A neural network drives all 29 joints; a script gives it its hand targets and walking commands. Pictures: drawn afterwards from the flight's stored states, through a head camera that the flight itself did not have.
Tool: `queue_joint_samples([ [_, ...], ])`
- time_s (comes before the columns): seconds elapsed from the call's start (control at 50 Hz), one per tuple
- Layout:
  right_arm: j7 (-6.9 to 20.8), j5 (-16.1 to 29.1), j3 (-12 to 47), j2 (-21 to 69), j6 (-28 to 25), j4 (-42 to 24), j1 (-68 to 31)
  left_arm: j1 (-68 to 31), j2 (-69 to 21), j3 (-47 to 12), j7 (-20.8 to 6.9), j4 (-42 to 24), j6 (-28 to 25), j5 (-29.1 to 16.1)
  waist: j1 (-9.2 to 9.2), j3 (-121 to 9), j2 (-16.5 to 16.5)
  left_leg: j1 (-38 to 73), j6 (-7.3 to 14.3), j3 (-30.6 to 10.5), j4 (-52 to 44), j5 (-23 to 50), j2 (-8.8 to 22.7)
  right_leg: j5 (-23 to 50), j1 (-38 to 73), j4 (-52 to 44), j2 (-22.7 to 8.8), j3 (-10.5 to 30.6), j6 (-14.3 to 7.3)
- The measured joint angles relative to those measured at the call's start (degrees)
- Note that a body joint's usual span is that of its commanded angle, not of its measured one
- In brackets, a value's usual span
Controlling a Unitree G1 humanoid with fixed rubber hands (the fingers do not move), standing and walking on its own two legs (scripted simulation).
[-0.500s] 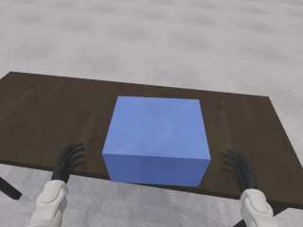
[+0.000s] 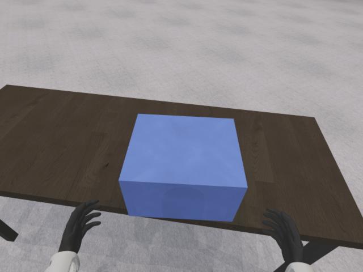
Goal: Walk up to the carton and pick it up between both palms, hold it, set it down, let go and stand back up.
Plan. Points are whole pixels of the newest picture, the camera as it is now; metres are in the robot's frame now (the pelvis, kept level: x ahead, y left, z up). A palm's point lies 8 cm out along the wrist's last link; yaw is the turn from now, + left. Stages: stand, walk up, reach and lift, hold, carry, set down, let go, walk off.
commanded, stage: set down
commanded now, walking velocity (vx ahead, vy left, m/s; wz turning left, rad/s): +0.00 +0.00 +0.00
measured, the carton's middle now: (183, 165) +0.44 +0.04 -0.04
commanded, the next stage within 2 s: let go in 0.94 s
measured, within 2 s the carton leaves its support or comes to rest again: neither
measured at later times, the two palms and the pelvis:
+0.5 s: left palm (84, 248) +0.19 +0.24 -0.04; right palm (294, 262) +0.20 -0.22 -0.04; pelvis +0.01 -0.01 +0.01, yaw -1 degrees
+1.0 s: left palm (93, 254) +0.19 +0.22 -0.06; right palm (297, 268) +0.19 -0.23 -0.06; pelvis +0.03 -0.01 +0.01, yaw -1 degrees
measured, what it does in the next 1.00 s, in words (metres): stands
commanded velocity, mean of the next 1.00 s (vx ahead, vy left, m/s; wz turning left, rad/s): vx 0.00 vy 0.00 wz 0.00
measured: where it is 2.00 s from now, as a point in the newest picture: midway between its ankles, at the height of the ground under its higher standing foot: outside the picture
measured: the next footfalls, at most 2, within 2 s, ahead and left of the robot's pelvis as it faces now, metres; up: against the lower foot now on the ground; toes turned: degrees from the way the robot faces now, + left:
none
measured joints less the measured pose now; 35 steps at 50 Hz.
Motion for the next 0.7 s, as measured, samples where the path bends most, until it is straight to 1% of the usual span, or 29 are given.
queue_joint_samples([
  [0.12,-0.5,-0.5,0.1,0.2,0.9,2.1,-1.6,-1.9,-0.1,0.3,-0.3,1.1,1.7,0.9,-0.53,-0.6,0.6,0.2,0.0,0.1,-0.1,0.0,0.0,-0.1,0.0,0.3,0.0,0.1,0.0],
  [0.2,-0.9,-0.9,0.7,0.1,1.2,2.4,-0.1,-0.4,-1.0,1.6,-1.2,0.6,3.2,2.8,-0.79,-0.7,1.4,2.4,-0.1,0.3,-1.5,0.2,0.2,0.3,2.3,-1.5,0.2,0.3,-0.1],
  [0.26,-1.1,-1.9,0.5,0.1,1.8,3.1,1.5,0.9,-1.5,1.9,-1.8,1.4,4.5,3.8,-0.92,-0.7,1.6,4.0,-0.1,0.5,-2.7,0.4,0.2,0.6,3.7,-2.5,0.2,0.5,-0.1],
  [0.34,-0.8,-3.8,-0.2,0.1,2.9,2.2,3.3,2.4,-2.2,1.8,-1.2,1.1,6.4,4.9,-0.55,-0.3,1.6,5.3,-0.2,0.8,-4.0,0.8,0.2,0.6,4.5,-3.0,0.2,0.8,-0.2],
  [0.42,-0.4,-5.6,-1.0,0.4,5.5,0.6,3.7,3.3,-2.7,1.4,-0.4,0.2,9.0,5.5,-0.42,0.4,1.1,6.2,-0.2,0.9,-5.4,1.3,0.1,0.8,5.1,-3.6,0.1,0.9,-0.3],
  [0.52,-0.7,-6.8,-1.5,0.9,8.0,-1.3,3.4,3.5,-3.2,1.6,0.1,-2.2,11.6,6.3,-0.39,0.9,0.7,6.9,-0.4,0.8,-6.7,1.8,0.2,1.0,5.6,-4.7,0.2,0.8,-0.5],
  [0.62,-1.4,-7.8,-1.2,1.2,9.2,-0.4,3.4,4.0,-3.7,2.7,-0.9,-3.0,14.4,9.1,-0.74,0.7,0.8,8.2,-0.6,0.6,-7.7,1.7,0.5,1.4,7.5,-6.7,0.5,0.5,-0.6],
  [0.7,-1.8,-8.5,-1.4,1.3,9.3,0.3,4.5,5.7,-4.4,3.0,-1.3,-5.0,17.0,11.4,-0.89,0.8,1.4,9.4,-0.7,0.5,-7.9,1.2,0.8,1.4,9.1,-8.0,0.8,0.5,-0.6],
])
